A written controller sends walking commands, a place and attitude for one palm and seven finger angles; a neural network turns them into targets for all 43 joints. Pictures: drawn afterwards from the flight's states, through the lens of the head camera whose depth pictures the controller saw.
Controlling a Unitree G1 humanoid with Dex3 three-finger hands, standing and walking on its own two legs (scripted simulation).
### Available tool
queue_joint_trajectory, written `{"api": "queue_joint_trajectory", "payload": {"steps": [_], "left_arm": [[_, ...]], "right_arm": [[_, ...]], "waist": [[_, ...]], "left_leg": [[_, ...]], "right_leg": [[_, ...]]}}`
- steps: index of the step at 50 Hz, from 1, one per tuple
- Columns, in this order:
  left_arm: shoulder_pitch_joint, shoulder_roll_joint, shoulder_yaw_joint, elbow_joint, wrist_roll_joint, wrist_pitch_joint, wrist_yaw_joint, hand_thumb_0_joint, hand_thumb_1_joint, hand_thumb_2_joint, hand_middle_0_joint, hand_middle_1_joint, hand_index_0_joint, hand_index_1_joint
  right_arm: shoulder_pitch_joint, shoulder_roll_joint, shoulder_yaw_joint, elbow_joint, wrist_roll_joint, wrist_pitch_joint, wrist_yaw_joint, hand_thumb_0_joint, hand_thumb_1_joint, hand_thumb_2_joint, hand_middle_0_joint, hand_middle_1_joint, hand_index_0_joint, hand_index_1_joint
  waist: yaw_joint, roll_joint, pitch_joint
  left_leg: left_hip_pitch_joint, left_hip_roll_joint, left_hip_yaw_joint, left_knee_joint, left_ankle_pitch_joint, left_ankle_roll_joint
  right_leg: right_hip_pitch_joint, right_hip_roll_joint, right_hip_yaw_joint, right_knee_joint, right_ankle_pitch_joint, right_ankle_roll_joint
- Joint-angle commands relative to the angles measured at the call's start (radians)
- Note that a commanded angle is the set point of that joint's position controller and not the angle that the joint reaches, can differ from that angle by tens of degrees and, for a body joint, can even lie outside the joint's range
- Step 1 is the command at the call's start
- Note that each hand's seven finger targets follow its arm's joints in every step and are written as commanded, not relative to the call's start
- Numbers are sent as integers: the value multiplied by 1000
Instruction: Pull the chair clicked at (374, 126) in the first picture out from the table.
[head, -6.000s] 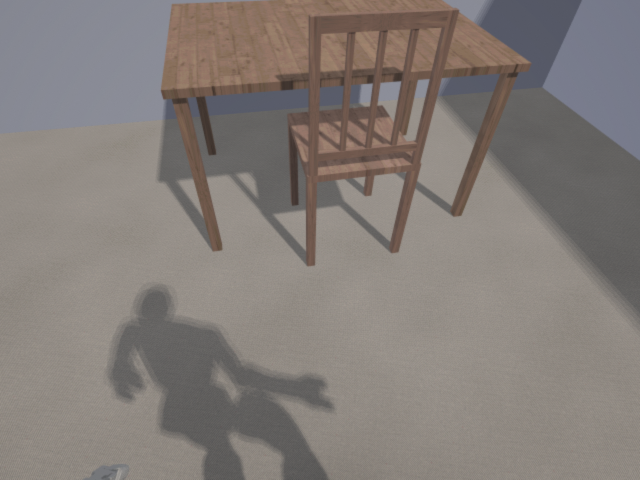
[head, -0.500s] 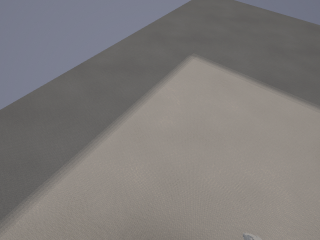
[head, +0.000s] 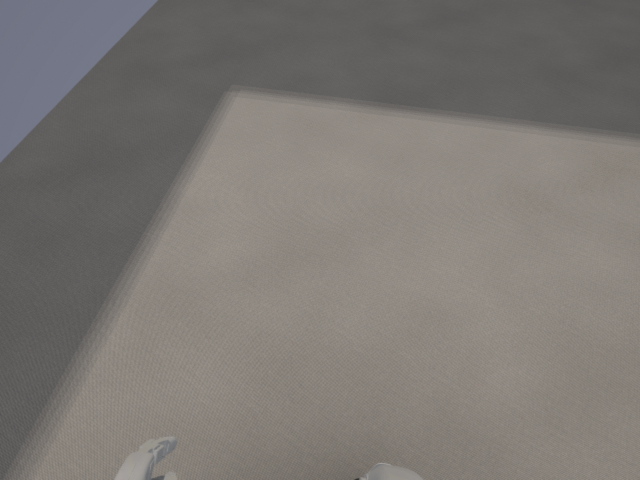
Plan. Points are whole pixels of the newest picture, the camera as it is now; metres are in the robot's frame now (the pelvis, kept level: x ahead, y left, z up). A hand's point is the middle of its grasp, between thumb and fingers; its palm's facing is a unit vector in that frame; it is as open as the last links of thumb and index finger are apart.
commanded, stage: walk to a spot facing it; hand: left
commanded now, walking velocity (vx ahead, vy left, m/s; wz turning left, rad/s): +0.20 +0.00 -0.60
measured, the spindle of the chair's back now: out of the picture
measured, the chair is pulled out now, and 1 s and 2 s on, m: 0.00 0.00 0.00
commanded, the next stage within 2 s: turn to face it in 0.08 s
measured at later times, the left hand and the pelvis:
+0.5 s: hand (185, 464) +0.16 +0.20 -0.17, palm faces +0.05 -0.99 -0.16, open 7.3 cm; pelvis +0.10 +0.02 +0.01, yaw -1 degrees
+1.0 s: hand (187, 465) +0.15 +0.18 -0.12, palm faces +0.25 -0.92 -0.30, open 7.3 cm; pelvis +0.08 -0.04 +0.01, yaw +14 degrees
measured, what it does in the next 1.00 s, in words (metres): steps on the spot: left foot, then right foot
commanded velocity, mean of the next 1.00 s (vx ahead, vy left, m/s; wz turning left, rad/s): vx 0.03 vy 0.00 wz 0.42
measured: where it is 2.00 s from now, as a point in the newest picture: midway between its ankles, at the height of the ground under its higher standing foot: outside the picture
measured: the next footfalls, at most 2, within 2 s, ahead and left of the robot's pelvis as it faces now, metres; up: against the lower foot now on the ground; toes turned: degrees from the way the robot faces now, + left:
left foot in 0.44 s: +0.18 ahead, +0.12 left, +0.00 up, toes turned +3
right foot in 0.96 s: +0.13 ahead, -0.14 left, +0.00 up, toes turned +12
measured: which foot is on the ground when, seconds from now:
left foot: down 0.00-0.00, up 0.02-0.42, down 0.44-0.96, up 0.98-1.00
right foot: down 0.00-0.48, up 0.50-0.94, down 0.96-1.00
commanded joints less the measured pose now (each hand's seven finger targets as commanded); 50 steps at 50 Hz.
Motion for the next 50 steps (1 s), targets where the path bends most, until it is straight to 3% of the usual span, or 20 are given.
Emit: {"api": "queue_joint_trajectory", "payload": {"steps": [1,3,5,7,16,19,21,22,23,24,25,30,38,43,45,46,47,48,49,50], "left_arm": [[332,287,63,12,-29,-43,51,0,900,900,-200,-300,-200,-300],[184,214,45,-25,-30,-37,54,0,900,900,-200,-300,-200,-300],[89,166,26,-47,-21,-46,52,0,900,900,-200,-300,-200,-300],[77,165,21,-49,-14,-58,46,0,900,900,-200,-300,-200,-300],[134,98,-12,6,-4,-73,56,0,900,900,-200,-300,-200,-300],[152,100,-15,31,-7,-68,64,0,900,900,-200,-300,-200,-300],[154,102,-9,40,-14,-56,71,0,900,900,-200,-300,-200,-300],[184,81,-11,45,-17,-48,71,0,900,900,-200,-300,-200,-300],[216,41,-14,37,-24,-41,72,0,900,900,-200,-300,-200,-300],[212,27,-18,27,-24,-34,74,0,900,900,-200,-300,-200,-300],[177,42,-17,20,-18,-30,74,0,900,900,-200,-300,-200,-300],[107,53,7,10,-8,-22,55,0,900,900,-200,-300,-200,-300],[47,47,14,-41,-14,-9,59,0,900,900,-200,-300,-200,-300],[83,55,12,-55,-22,-11,63,0,900,900,-200,-300,-200,-300],[142,71,17,-47,-23,-14,65,0,900,900,-200,-300,-200,-300],[201,88,25,-37,-24,-19,68,0,900,900,-200,-300,-200,-300],[232,168,40,-39,-9,-29,75,0,900,900,-200,-300,-200,-300],[187,264,48,-66,4,-30,80,0,900,900,-200,-300,-200,-300],[115,241,32,-94,-7,-23,84,0,900,900,-200,-300,-200,-300],[33,177,29,-111,-6,-30,87,0,900,900,-200,-300,-200,-300]], "right_arm": [[-110,-120,-21,-165,17,-23,-9,0,-900,-900,200,300,200,300],[-163,-119,-24,-150,5,-16,0,0,-900,-900,200,300,200,300],[-132,-116,-30,-118,-6,-2,7,0,-900,-900,200,300,200,300],[-92,-109,-28,-99,-12,6,11,0,-900,-900,200,300,200,300],[-148,-69,8,-73,5,-12,12,0,-900,-900,200,300,200,300],[-168,-66,14,-60,7,-23,12,0,-900,-900,200,300,200,300],[-118,-89,8,-39,4,-27,14,0,-900,-900,200,300,200,300],[-85,-133,0,-30,2,-31,15,0,-900,-900,200,300,200,300],[-63,-194,-12,-35,-4,-29,11,0,-900,-900,200,300,200,300],[-49,-219,-21,-39,-6,-17,10,0,-900,-900,200,300,200,300],[-59,-211,-16,-32,-9,-14,-2,0,-900,-900,200,300,200,300],[-113,-184,-26,-67,-3,-16,-7,0,-900,-900,200,300,200,300],[-103,-216,-57,-87,-6,-1,4,0,-900,-900,200,300,200,300],[-141,-242,-76,-110,-10,14,11,0,-900,-900,200,300,200,300],[-174,-239,-82,-127,-8,21,15,0,-900,-900,200,300,200,300],[-196,-223,-81,-141,-3,25,17,0,-900,-900,200,300,200,300],[-185,-160,-76,-152,5,31,23,0,-900,-900,200,300,200,300],[-181,-98,-65,-179,1,27,21,0,-900,-900,200,300,200,300],[-210,-171,-76,-179,-12,27,23,0,-900,-900,200,300,200,300],[-198,-165,-78,-168,-12,36,29,0,-900,-900,200,300,200,300]], "waist": [[168,-188,-347],[116,-140,-170],[55,-89,-100],[25,-119,-82],[39,-140,-133],[55,-146,-113],[38,-102,-110],[36,27,-140],[40,210,-145],[38,275,-126],[33,309,-101],[34,79,-161],[4,149,-183],[20,188,-193],[52,176,-187],[83,145,-202],[96,-74,-206],[99,-367,-144],[77,-252,-105],[29,-205,-68]], "left_leg": [[-537,-44,-296,674,-149,-21],[-533,3,-304,633,22,-25],[-452,4,-299,548,112,-37],[-427,-10,-285,480,157,-50],[-330,-74,-271,126,200,-35],[-239,-109,-256,-52,243,-17],[-132,-107,-261,-195,408,-5],[-54,-50,-348,-232,604,25],[-13,109,-531,-256,840,113],[-53,207,-631,-335,882,205],[-79,204,-698,-385,816,246],[-51,88,-582,-383,626,214],[-80,50,-659,-391,454,223],[-157,11,-725,-373,416,203],[-243,-24,-730,-351,357,176],[-336,-63,-701,-308,274,135],[-498,-170,-582,-111,104,58],[-666,-280,-380,199,-67,-17],[-574,-198,-430,359,-58,6],[-545,-171,-441,413,10,10]], "right_leg": [[583,-432,536,-219,685,-253],[355,-323,478,-303,353,-193],[173,-253,362,-345,280,-151],[111,-206,310,-359,287,-131],[194,-183,224,-332,395,-127],[218,-194,189,-283,441,-101],[192,-193,153,-187,373,-56],[147,-154,117,-83,267,-15],[42,-80,49,29,8,42],[4,-32,34,180,-334,67],[-49,-37,87,319,-376,70],[-146,-58,132,471,-176,86],[-110,-35,131,291,-180,106],[34,13,119,92,-170,89],[160,26,112,-58,-86,80],[296,2,112,-220,-13,71],[424,-183,279,-394,-124,14],[359,-474,588,-482,-210,-85],[142,-495,508,-476,-199,-104],[78,-433,419,-476,-173,-93]]}}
